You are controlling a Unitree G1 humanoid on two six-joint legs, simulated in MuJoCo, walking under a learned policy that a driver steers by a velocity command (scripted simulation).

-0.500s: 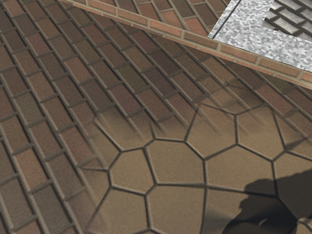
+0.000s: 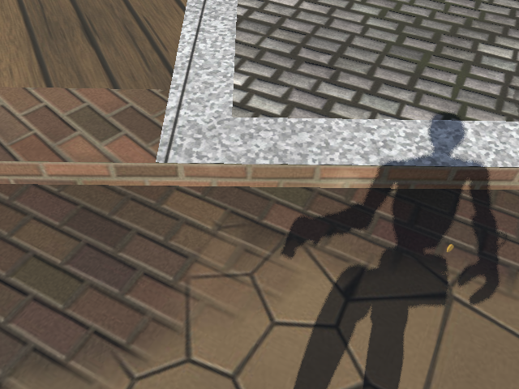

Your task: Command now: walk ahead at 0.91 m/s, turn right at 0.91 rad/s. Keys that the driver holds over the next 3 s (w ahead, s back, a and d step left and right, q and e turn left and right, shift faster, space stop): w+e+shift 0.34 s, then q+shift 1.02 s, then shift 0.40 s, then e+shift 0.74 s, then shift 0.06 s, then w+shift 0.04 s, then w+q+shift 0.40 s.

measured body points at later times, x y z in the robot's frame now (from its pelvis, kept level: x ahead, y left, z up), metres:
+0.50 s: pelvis +0.37 -0.13 -0.01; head +0.41 -0.15 +0.44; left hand +0.53 +0.10 -0.14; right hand +0.40 -0.42 -0.11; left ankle +0.57 -0.04 -0.68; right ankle +0.29 -0.14 -0.74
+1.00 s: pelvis +0.59 -0.20 -0.01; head +0.64 -0.18 +0.44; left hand +0.80 +0.03 -0.13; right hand +0.61 -0.51 -0.11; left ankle +0.69 -0.20 -0.74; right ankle +0.65 -0.42 -0.67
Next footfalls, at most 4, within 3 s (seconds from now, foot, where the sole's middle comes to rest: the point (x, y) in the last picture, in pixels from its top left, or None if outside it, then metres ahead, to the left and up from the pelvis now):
0.24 right None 0.32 -0.16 -0.78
0.66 left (328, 319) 0.73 -0.22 -0.78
1.36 right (377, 305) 0.77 -0.37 -0.78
1.82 left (324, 344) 0.65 -0.20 -0.78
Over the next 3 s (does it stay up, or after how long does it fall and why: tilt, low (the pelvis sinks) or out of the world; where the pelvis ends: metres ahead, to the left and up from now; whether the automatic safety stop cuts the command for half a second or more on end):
stays up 0.91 -0.30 -0.01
